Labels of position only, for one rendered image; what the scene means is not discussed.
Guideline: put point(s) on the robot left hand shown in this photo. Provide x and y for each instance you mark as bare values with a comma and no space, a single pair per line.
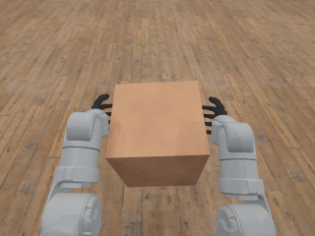
98,104

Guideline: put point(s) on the robot right hand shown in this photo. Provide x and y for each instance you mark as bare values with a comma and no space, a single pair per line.
218,109

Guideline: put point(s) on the left robot upper arm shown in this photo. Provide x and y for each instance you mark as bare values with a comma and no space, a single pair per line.
72,214

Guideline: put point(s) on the left robot forearm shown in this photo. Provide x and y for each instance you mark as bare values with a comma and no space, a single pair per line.
80,152

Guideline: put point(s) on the right robot forearm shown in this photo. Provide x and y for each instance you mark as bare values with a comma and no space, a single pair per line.
239,177

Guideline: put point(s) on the carton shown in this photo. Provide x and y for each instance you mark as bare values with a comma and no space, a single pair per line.
157,134

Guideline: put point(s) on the right robot upper arm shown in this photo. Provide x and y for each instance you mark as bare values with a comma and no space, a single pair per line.
244,220

